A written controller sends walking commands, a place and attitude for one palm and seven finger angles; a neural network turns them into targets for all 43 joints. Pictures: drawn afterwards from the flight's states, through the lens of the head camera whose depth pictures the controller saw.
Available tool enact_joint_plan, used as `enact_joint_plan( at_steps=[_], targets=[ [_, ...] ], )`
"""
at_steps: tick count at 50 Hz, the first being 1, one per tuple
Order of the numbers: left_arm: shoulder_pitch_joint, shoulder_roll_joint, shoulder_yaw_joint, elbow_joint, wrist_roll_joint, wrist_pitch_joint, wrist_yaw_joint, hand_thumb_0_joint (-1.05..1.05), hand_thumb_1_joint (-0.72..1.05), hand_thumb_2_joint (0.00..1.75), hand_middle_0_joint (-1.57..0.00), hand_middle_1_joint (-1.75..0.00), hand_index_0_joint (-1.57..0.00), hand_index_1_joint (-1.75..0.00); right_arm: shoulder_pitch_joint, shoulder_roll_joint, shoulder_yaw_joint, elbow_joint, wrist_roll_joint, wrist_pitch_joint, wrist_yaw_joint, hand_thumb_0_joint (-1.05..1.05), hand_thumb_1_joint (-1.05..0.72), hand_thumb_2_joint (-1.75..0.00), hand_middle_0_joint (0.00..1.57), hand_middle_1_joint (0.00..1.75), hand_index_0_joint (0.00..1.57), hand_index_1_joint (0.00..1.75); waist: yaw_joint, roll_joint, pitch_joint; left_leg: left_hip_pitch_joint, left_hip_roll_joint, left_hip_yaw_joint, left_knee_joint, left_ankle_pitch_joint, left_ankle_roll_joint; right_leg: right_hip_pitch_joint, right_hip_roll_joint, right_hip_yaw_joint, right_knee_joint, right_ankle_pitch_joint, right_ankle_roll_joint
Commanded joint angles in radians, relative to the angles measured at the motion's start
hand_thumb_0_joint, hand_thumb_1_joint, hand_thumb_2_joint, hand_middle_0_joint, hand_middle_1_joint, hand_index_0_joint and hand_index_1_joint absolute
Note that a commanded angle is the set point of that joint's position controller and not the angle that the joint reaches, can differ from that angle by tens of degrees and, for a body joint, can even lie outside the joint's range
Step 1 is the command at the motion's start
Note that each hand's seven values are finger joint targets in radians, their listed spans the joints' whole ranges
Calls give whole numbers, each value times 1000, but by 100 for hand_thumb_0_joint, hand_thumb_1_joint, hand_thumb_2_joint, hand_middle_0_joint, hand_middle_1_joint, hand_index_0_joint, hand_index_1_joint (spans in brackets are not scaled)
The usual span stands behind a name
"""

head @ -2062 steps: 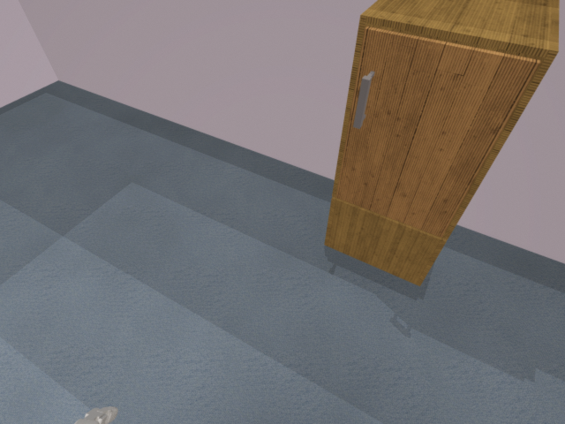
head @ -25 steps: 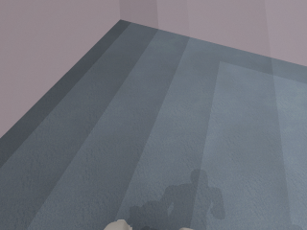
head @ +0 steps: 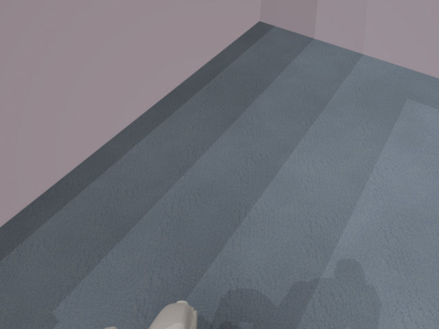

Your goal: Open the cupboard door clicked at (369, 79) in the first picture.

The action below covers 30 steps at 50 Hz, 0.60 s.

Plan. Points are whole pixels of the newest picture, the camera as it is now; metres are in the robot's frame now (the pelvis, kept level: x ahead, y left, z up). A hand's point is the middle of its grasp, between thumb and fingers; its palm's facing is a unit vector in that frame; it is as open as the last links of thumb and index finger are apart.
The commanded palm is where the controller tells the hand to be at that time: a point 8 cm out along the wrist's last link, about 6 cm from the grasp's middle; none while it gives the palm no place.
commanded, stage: turn to face it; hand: left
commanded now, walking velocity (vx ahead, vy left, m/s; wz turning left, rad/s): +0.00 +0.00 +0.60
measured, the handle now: out of the picture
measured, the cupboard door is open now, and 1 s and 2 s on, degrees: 48 48 48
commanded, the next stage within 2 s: none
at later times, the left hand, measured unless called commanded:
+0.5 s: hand out of the picture +0.06 +0.21 -0.16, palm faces +0.31 -0.90 -0.32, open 7.4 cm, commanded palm none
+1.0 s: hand out of the picture +0.00 +0.18 -0.17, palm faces +0.58 -0.77 -0.26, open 7.4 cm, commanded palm none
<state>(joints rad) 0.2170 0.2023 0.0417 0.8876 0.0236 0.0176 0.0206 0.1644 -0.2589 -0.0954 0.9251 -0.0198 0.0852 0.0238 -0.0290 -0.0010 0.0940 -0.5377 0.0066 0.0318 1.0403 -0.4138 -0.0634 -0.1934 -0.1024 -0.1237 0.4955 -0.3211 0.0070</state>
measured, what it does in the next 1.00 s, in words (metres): steps on the spot, turning left: left foot, then right foot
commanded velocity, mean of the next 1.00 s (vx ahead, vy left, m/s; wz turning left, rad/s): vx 0.00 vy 0.00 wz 0.60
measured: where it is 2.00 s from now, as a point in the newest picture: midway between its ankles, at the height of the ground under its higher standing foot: outside the picture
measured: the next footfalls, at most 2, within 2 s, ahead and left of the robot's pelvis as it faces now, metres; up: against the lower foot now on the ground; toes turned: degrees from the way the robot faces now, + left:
left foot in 0.16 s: +0.05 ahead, +0.13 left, +0.00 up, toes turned +11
right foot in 0.46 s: +0.11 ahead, -0.15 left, +0.00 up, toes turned +13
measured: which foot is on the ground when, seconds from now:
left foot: up 0.00-0.14, down 0.16-0.46, up 0.48-0.76, down 0.78-1.00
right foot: down 0.00-0.16, up 0.18-0.44, down 0.46-0.78, up 0.80-1.00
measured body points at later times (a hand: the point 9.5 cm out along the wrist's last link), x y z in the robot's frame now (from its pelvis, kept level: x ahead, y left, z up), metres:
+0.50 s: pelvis +0.02 -0.04 -0.02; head +0.07 -0.04 +0.43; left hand +0.04 +0.25 -0.14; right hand +0.20 -0.26 -0.17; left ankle +0.00 +0.11 -0.72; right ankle +0.07 -0.16 -0.74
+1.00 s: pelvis +0.05 -0.05 -0.01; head +0.08 -0.01 +0.44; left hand -0.03 +0.22 -0.15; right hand +0.27 -0.20 -0.15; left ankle -0.01 +0.07 -0.74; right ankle +0.12 -0.17 -0.69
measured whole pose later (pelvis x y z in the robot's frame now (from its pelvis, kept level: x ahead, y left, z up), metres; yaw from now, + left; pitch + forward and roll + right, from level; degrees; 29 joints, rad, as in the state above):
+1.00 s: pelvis +0.05 -0.05 -0.01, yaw +36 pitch +1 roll +0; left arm 0.16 0.25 0.07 0.88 0.01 0.06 0.00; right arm 0.16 -0.22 -0.05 0.90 -0.03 0.04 0.00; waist -0.01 -0.02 0.09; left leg -0.31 0.00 -0.04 0.55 -0.26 -0.01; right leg -0.45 -0.08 -0.03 0.96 -0.46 0.07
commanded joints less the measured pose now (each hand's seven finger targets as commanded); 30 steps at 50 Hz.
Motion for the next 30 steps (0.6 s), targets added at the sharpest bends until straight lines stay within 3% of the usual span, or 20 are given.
enact_joint_plan(
  at_steps=[1,3,5,6,7,8,9,10,11,13,15,18,21,22,23,24,25,27,28,30],
  targets=[
    [91,215,55,-45,1,-28,12,0,90,90,-20,-30,-20,-30,-121,-17,22,-117,10,-45,8,0,-90,-90,20,30,20,30,79,-199,-145,-2,-5,78,-256,-11,0,257,-218,70,-9,835,-102],
    [102,232,60,-34,3,-27,8,0,90,90,-20,-30,-20,-30,-131,-22,24,-120,11,-50,7,0,-90,-90,20,30,20,30,87,-218,-149,65,-23,100,-349,-4,13,253,-228,58,32,871,-95],
    [74,242,64,-43,-6,-28,4,0,90,90,-20,-30,-20,-30,-64,-52,19,-109,7,-55,2,0,-90,-90,20,30,20,30,42,-212,-174,192,-39,105,-479,112,31,194,-217,12,120,859,-58],
    [49,240,64,-51,-13,-27,2,0,90,90,-20,-30,-20,-30,3,-84,10,-91,4,-59,-1,0,-90,-90,20,30,20,30,-1,-179,-200,330,-25,86,-568,250,46,110,-210,-18,223,785,-24],
    [38,199,59,-76,-19,-22,-3,0,90,90,-20,-30,-20,-30,74,-169,-13,-77,-5,-66,-7,0,-90,-90,20,30,20,30,-41,18,-259,542,134,-104,-587,521,117,-109,-147,-53,396,471,31],
    [-11,129,30,-116,-23,-21,-8,0,90,90,-20,-30,-20,-30,156,-262,-39,-65,-3,-69,-14,0,-90,-90,20,30,20,30,-86,283,-285,670,399,-454,-594,961,278,-376,-14,-25,621,-292,88],
    [-68,150,33,-135,-16,-2,1,0,90,90,-20,-30,-20,-30,188,-275,-37,-41,1,-59,-22,0,-90,-90,20,30,20,30,-90,184,-275,627,432,-428,-589,961,338,-409,-21,100,697,-346,74],
    [-79,143,37,-154,-15,2,2,0,90,90,-20,-30,-20,-30,144,-270,-35,-59,-3,-61,-29,0,-90,-90,20,30,20,30,-70,122,-212,515,415,-391,-621,732,329,-407,-32,114,701,-296,73],
    [-89,136,43,-123,-10,7,3,0,90,90,-20,-30,-20,-30,83,-229,-27,-73,-5,-65,-36,0,-90,-90,20,30,20,30,-49,214,-194,449,331,-378,-640,632,288,-399,-31,126,682,-242,75],
    [-54,146,46,-96,-8,20,-9,0,90,90,-20,-30,-20,-30,-23,-194,-12,-101,-7,-62,-41,0,-90,-90,20,30,20,30,-1,231,-124,326,252,-290,-668,440,228,-339,-17,132,625,-158,73],
    [-40,131,48,-83,-8,21,-16,0,90,90,-20,-30,-20,-30,-37,-193,-13,-104,-9,-63,-40,0,-90,-90,20,30,20,30,10,161,-127,296,218,-287,-678,360,214,-284,16,105,526,-144,69],
    [-26,123,46,-86,-8,16,-17,0,90,90,-20,-30,-20,-30,-54,-203,-19,-113,-11,-57,-35,0,-90,-90,20,30,20,30,19,174,-123,236,192,-297,-676,263,201,-180,54,78,345,-133,61],
    [87,144,57,-62,-9,4,-14,0,90,90,-20,-30,-20,-30,-113,-187,-23,-136,-3,-45,-30,0,-90,-90,20,30,20,30,80,117,-132,68,131,-289,-577,140,154,66,76,59,54,29,53],
    [132,208,71,-59,3,-10,-7,0,90,90,-20,-30,-20,-30,-115,-131,-18,-151,8,-44,-25,0,-90,-90,20,30,20,30,106,-76,-132,-42,22,-195,-393,29,90,150,-71,219,-150,-48,14],
    [124,307,84,-76,15,-16,1,0,90,90,-20,-30,-20,-30,-117,-66,-7,-177,11,-46,-17,0,-90,-90,20,30,20,30,118,-375,-118,-134,-96,-45,-98,-172,21,125,-349,541,-291,-51,-97],
    [80,293,72,-91,3,-17,8,0,90,90,-20,-30,-20,-30,-117,-115,-16,-171,4,-44,-12,0,-90,-90,20,30,20,30,94,-297,-102,-90,-20,-106,108,-189,40,0,-398,523,-284,-7,-152],
    [-3,249,62,-114,4,-18,7,0,90,90,-20,-30,-20,-30,-77,-102,-14,-159,3,-41,-3,0,-90,-90,20,30,20,30,43,-213,-90,-55,3,-109,176,-104,43,-67,-336,401,-264,-33,-155],
    [-58,189,46,-125,-1,-19,9,0,90,90,-20,-30,-20,-30,-70,-89,-13,-119,0,-30,2,0,-90,-90,20,30,20,30,11,-261,-76,-61,28,-66,218,-39,16,-42,-237,241,-190,225,-120],
    [-63,178,44,-123,2,-20,11,0,90,90,-20,-30,-20,-30,-61,-72,-7,-118,5,-29,5,0,-90,-90,20,30,20,30,9,-275,-86,-36,32,-41,149,-39,8,-18,-225,164,-167,346,-116],
    [-10,182,47,-109,2,-27,10,0,90,90,-20,-30,-20,-30,-95,-38,8,-121,9,-32,8,0,-90,-90,20,30,20,30,34,-203,-99,0,22,10,-30,-40,-2,69,-213,97,-115,535,-112]
  ],
)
